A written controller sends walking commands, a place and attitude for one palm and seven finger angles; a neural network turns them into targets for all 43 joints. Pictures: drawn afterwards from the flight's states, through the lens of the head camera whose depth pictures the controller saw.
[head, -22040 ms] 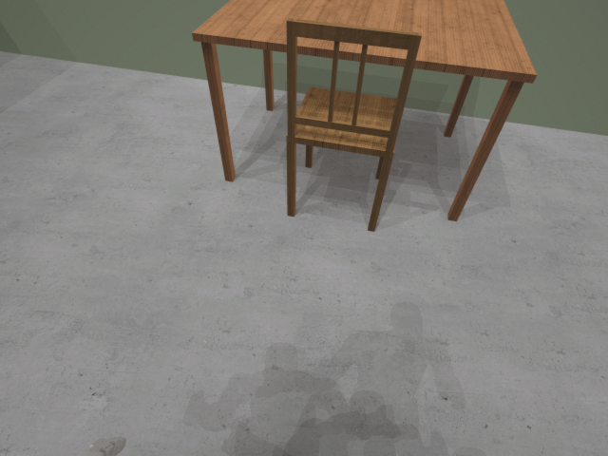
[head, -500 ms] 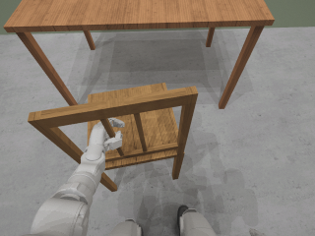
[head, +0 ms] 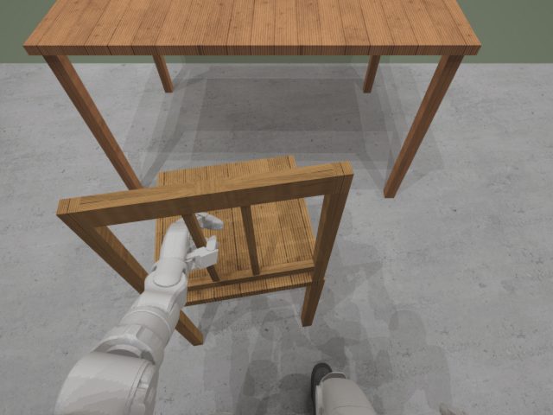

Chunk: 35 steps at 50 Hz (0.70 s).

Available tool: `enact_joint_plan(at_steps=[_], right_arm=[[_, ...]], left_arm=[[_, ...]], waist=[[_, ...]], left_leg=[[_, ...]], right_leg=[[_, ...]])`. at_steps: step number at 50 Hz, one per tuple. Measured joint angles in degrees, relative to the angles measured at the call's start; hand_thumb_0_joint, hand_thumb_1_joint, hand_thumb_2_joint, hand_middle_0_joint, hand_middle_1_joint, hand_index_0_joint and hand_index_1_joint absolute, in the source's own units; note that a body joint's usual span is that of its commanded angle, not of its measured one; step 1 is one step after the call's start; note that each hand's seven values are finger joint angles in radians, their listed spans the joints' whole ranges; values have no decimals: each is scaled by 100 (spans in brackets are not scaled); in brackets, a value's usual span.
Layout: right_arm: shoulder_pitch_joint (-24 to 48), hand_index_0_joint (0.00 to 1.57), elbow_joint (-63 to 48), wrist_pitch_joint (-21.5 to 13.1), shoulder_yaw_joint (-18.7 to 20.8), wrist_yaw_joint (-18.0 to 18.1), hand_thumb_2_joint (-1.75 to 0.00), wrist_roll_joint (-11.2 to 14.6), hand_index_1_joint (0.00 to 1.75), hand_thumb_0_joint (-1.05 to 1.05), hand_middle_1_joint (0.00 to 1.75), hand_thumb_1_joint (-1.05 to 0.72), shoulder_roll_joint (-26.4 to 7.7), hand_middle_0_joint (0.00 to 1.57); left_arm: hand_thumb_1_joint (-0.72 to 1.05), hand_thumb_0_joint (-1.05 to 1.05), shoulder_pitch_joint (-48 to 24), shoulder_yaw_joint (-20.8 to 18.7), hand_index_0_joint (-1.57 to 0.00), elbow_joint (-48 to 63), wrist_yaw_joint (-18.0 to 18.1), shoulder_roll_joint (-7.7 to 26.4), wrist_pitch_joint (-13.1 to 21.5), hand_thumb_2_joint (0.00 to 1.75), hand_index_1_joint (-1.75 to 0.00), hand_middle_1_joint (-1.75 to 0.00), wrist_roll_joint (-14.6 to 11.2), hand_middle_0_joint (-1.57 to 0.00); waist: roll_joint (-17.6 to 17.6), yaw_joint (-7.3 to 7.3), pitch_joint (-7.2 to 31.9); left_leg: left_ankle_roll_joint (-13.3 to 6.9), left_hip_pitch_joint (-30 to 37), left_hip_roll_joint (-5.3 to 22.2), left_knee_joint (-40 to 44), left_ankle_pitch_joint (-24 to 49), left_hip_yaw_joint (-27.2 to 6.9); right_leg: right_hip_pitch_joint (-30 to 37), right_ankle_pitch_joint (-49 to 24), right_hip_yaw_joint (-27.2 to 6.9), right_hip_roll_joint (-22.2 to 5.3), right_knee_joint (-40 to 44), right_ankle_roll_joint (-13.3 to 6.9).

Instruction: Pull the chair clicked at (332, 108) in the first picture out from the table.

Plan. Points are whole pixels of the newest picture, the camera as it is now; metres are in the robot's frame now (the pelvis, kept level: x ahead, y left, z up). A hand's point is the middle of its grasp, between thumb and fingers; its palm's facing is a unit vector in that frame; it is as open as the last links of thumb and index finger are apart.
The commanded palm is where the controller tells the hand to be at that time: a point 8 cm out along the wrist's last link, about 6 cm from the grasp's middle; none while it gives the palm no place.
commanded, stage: step backward, pulling the chair out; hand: left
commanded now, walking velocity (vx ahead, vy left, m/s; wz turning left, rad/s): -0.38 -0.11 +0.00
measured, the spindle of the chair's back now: (203, 249) +0.39 +0.13 -0.09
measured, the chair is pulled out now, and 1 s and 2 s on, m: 0.43 0.51 0.53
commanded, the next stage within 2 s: stop walking, hand still on the chair in 0.74 s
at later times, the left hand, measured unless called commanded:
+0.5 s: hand (209, 261) +0.35 +0.11 -0.05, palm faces -0.08 -0.98 -0.18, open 4.9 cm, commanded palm +0.36 +0.16 -0.05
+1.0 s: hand (195, 299) +0.29 +0.13 -0.05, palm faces -0.05 -0.98 -0.19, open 4.9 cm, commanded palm +0.28 +0.18 -0.03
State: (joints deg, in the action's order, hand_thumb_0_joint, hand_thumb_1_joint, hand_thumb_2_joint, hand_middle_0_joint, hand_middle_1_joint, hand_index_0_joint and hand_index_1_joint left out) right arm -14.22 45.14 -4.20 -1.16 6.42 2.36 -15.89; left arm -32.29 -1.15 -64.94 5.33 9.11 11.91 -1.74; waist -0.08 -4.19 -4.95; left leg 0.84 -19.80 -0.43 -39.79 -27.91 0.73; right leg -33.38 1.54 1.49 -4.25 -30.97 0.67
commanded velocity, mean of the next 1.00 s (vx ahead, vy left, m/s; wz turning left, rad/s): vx -0.21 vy -0.02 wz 0.00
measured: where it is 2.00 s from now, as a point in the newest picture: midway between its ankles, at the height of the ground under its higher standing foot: outside the picture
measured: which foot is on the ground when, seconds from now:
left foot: down 0.00-1.00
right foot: down 0.00-0.02, up 0.04-0.14, down 0.16-1.00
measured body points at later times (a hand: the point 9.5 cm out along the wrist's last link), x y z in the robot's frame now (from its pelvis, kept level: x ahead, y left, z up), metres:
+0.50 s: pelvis -0.04 +0.02 +0.01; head +0.06 +0.01 +0.45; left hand +0.35 +0.16 -0.03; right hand +0.06 -0.27 -0.12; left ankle -0.01 +0.16 -0.72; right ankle +0.04 -0.12 -0.72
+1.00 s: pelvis -0.06 +0.02 +0.01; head +0.00 +0.01 +0.46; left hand +0.29 +0.18 -0.03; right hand +0.00 -0.26 -0.11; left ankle -0.04 +0.16 -0.72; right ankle +0.04 -0.12 -0.71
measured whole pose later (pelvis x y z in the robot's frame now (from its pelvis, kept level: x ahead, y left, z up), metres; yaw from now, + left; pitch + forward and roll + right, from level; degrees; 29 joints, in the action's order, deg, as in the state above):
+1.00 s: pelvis -0.06 +0.02 +0.01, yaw -3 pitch +0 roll +1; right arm -15.6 42.2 -1.8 -0.7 7.6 2.0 -14.8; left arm -22.8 -0.2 -54.7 5.6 9.3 7.6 -2.6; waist -0.6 -3.1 -6.5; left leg 1.7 -16.3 1.3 -33.6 -17.3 1.1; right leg -25.0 8.9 -1.4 -2.4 -32.2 1.5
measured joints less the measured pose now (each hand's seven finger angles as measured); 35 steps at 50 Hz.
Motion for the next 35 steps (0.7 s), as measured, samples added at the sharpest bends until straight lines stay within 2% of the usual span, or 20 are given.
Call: enact_joint_plan(at_steps=[2, 6, 8, 10, 11, 12, 14, 16, 18, 19, 20, 27, 35], right_arm=[[-16, 21, -20, -16, 15, 61, -90, -14, 30, 1, 30, -91, 0, 20], [-146, 20, -80, 22, 72, 89, -90, -74, 30, 1, 30, -91, 139, 20], [-224, 20, -67, 30, 96, 26, -90, -103, 30, 1, 30, -91, 234, 20], [-104, 20, -1, 72, 81, -49, -90, -101, 30, 1, 30, -91, 293, 20], [-24, 20, 13, 95, 61, -74, -90, -91, 30, 1, 30, -91, 313, 20], [51, 21, 20, 110, 39, -86, -90, -75, 30, 1, 30, -91, 324, 20], [180, 21, 5, 118, 17, -87, -90, -27, 30, 1, 30, -91, 316, 20], [269, 21, -51, 109, -5, -55, -90, 6, 30, 1, 30, -91, 238, 20], [347, 21, -101, 111, -11, 7, -90, 23, 30, 1, 30, -91, 100, 20], [376, 21, -121, 115, 2, 39, -90, 38, 30, 1, 30, -91, 12, 20], [427, 21, -116, 127, 36, 68, -90, 46, 30, 1, 30, -91, -46, 20], [422, 20, -316, 256, 127, 109, -90, 35, 30, 1, 30, -91, 67, 20], [38, 20, -238, 224, -18, 47, -90, 60, 30, 1, 30, -91, 390, 20]], left_arm=[[73, 1, -78, 111, -50, 80, -40, 6, 5, 83, -145, -127, 59, -33], [74, 2, 10, 196, -50, 248, -53, -10, -89, 82, -145, -127, -3, -31], [74, 2, 21, 189, -50, 192, -71, -37, -38, 82, -145, -127, -3, -31], [74, 3, -68, 126, -50, 104, -50, -29, 20, 83, -145, -126, -37, -32], [74, 3, -139, 76, -50, 50, -36, -14, 32, 83, -145, -126, -66, -32], [74, 3, -201, 21, -50, 4, -24, 4, 28, 83, -145, -126, -85, -31], [75, 4, -301, -66, -50, -47, -9, 44, -43, 83, -145, -125, -120, -31], [75, 4, -369, -106, -50, -39, -20, 63, -153, 82, -145, -124, -140, -30], [75, 4, -415, -85, -50, 6, -20, 53, -251, 81, -145, -124, -176, -29], [75, 4, -435, -50, -50, 33, -18, 35, -303, 81, -145, -124, -196, -29], [75, 4, -464, -13, -50, 63, -14, 25, -352, 81, -145, -124, -211, -29], [75, 3, -439, 103, -50, 90, -36, 97, -391, 80, -145, -124, -151, -28], [75, 3, -53, 8, -50, 33, -75, 134, -270, 82, -145, -124, -200, -30]], waist=[[-76, -5, -53], [-13, 136, -161], [81, 219, -154], [219, 274, -315], [245, 268, -417], [229, 253, -489], [150, 173, -568], [100, 92, -583], [123, 29, -582], [183, 3, -574], [202, -23, -587], [-58, 106, -559], [49, 224, -336]], left_leg=[[-51, -7, -56, 262, 658, 8], [-38, 89, 63, 241, 591, 18], [16, 90, 169, 203, 564, -18], [94, -42, 343, -122, 689, -47], [136, -142, 388, -336, 1000, -60], [171, -242, 370, -553, 1007, -106], [177, -376, 272, -745, 510, -233], [162, -377, 254, -434, 337, -284], [154, -238, 319, 139, 780, -291], [149, -137, 394, 420, 1269, -296], [236, -90, 402, 530, 1319, -278], [169, -128, 332, 518, 1277, 21], [274, -202, 497, 190, 1141, 4]], right_leg=[[-126, 281, -28, -60, -178, 54], [176, 1164, -46, 163, -1098, 21], [663, 1083, 30, 256, -790, -67], [940, 1218, 101, 420, -360, -131], [1018, 1170, 116, 461, -241, -162], [1055, 1107, 109, 465, -178, -191], [1072, 1011, 88, 400, -110, -197], [1025, 955, 72, 317, -84, -150], [940, 943, 65, 265, -155, -85], [893, 959, 81, 270, -226, -51], [851, 975, 79, 250, -296, -14], [748, 715, -214, 201, -197, 93], [652, 818, -199, 362, -501, -24]])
